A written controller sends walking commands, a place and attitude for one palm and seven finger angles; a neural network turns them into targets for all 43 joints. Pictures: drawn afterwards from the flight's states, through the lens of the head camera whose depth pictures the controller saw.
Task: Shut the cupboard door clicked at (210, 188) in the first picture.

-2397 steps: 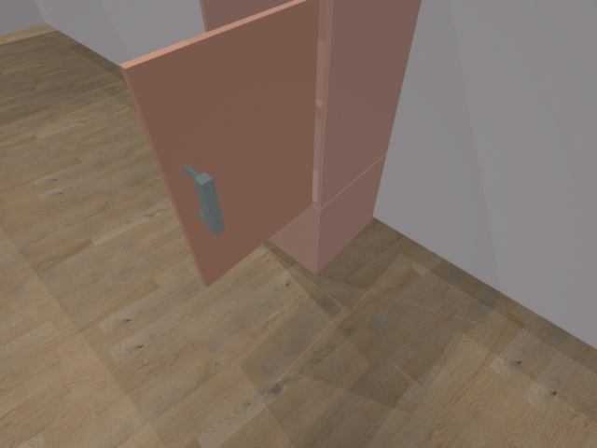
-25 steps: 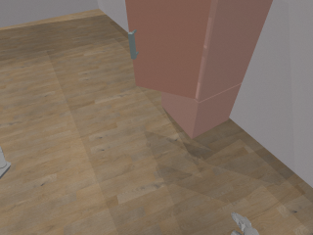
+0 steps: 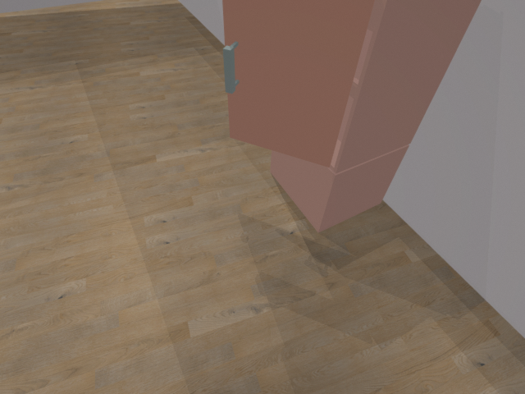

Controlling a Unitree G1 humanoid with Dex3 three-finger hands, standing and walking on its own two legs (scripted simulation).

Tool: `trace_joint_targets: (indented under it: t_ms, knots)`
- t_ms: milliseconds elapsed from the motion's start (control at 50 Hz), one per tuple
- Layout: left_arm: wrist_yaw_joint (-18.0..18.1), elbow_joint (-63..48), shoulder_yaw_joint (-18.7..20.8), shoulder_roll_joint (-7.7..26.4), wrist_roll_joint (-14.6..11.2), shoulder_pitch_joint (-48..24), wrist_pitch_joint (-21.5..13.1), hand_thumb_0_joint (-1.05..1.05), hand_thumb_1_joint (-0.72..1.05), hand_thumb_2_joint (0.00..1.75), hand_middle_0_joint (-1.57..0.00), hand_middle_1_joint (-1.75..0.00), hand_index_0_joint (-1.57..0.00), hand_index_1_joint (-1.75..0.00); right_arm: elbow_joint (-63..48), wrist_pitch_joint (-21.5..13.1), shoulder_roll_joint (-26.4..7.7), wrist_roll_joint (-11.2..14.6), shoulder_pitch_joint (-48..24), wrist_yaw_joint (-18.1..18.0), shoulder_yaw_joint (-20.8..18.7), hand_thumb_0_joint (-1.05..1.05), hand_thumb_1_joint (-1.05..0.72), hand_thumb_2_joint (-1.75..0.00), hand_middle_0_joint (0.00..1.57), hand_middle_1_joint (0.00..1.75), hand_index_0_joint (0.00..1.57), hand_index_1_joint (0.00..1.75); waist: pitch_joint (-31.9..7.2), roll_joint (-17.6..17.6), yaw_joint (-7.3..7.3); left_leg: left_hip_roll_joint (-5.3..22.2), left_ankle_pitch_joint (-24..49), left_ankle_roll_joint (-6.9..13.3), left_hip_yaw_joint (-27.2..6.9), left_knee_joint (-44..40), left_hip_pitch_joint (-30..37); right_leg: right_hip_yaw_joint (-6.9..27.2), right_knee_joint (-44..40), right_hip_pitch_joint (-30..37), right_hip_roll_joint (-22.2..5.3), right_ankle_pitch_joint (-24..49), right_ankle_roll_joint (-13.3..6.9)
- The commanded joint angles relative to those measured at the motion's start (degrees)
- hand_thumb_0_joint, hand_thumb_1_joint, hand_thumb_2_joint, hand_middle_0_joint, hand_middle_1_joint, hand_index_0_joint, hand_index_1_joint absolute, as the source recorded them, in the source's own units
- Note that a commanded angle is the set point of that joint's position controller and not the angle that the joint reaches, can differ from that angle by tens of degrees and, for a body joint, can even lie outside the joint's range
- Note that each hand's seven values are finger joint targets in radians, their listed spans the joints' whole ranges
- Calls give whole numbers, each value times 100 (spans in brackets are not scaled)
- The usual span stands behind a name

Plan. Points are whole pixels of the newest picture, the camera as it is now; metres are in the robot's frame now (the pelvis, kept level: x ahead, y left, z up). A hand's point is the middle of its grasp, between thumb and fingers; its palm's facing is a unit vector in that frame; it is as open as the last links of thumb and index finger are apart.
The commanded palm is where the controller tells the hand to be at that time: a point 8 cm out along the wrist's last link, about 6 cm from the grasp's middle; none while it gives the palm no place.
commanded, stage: let the arm hang, fingers relaxed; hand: left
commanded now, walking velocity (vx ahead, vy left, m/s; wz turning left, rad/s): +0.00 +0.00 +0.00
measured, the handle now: (232, 67) +1.04 +0.14 -0.03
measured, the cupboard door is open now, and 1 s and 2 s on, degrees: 38 38 38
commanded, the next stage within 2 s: look to check the result in 0.64 s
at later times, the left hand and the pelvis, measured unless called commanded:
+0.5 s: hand out of the picture -0.02 +0.17 -0.17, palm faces +0.00 -0.99 -0.14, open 7.4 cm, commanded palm none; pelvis +0.00 +0.02 +0.01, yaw -2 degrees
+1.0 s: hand out of the picture -0.03 +0.19 -0.17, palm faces -0.02 -0.99 -0.16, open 7.4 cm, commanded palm none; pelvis +0.00 +0.03 +0.01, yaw -3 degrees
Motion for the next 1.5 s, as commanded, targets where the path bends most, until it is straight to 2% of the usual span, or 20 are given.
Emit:
trace_joint_targets:
  t_ms: [0,80,160,240,420,660,800,880,1280,1420,1480]
  knots:
    - [56,54,53,491,-12,146,-134,0,90,90,-20,-30,-20,-30,-20,-99,-591,35,202,-32,-134,0,-90,-90,20,30,20,30,-70,-31,14,363,732,86,-387,-628,597,657,-908,-174,-585,863,-88]
    - [70,392,16,465,-20,247,-129,0,90,90,-20,-30,-20,-30,290,-94,-545,39,343,-33,-114,0,-90,-90,20,30,20,30,107,-230,17,358,538,99,-344,-826,684,693,-1054,-218,-577,589,-87]
    - [87,645,4,434,-23,368,-130,0,90,90,-20,-30,-20,-30,533,-112,-485,46,440,-39,-95,0,-90,-90,20,30,20,30,156,-20,38,355,509,107,-305,-944,739,697,-1080,-160,-570,572,-79]
    - [102,839,-2,383,-20,477,-115,0,90,90,-20,-30,-20,-30,707,-107,-431,62,550,-53,-92,0,-90,-90,20,30,20,30,386,74,58,334,293,109,-288,-1067,639,697,-1110,-194,-539,430,-74]
    - [124,1091,-15,142,-20,678,-95,0,90,90,-20,-30,-20,-30,910,-126,-258,59,798,-99,-93,0,-90,-90,20,30,20,30,534,163,44,305,-104,130,-270,-1239,537,681,-1042,-234,-496,322,-56]
    - [149,1169,-2,5,11,841,-81,0,90,90,-20,-30,-20,-30,939,-137,-172,68,974,-115,-134,0,-90,-90,20,30,20,30,538,122,36,349,-372,186,-322,-1342,484,647,-905,-306,-464,301,-30]
    - [159,1172,-10,-29,13,865,-107,0,90,90,-20,-30,-20,-30,923,-152,-178,69,976,-108,-141,0,-90,-90,20,30,20,30,490,1,19,344,-141,203,-311,-1282,584,696,-883,-352,-472,400,-18]
    - [159,1153,-5,14,20,844,-98,0,90,90,-20,-30,-20,-30,924,-152,-191,70,963,-102,-151,0,-90,-90,20,30,20,30,494,119,11,354,-230,196,-308,-1316,576,704,-872,-353,-468,382,-12]
    - [158,1085,7,118,19,672,-129,0,90,90,-20,-30,-20,-30,893,-183,-280,76,819,-91,-164,0,-90,-90,20,30,20,30,425,12,11,374,188,191,-234,-1235,773,765,-913,-316,-495,607,-13]
    - [164,756,253,357,29,517,-35,0,90,90,-20,-30,-20,-30,599,-44,-416,55,554,-34,-273,0,-90,-90,20,30,20,30,438,47,58,279,207,241,-451,-696,91,461,-393,-363,-686,205,-17]
    - [155,528,373,532,44,394,0,0,90,90,-20,-30,-20,-30,386,9,-456,43,454,0,-343,0,-90,-90,20,30,20,30,334,-191,62,124,167,222,-454,-219,-224,496,-344,-364,-938,-7,-154]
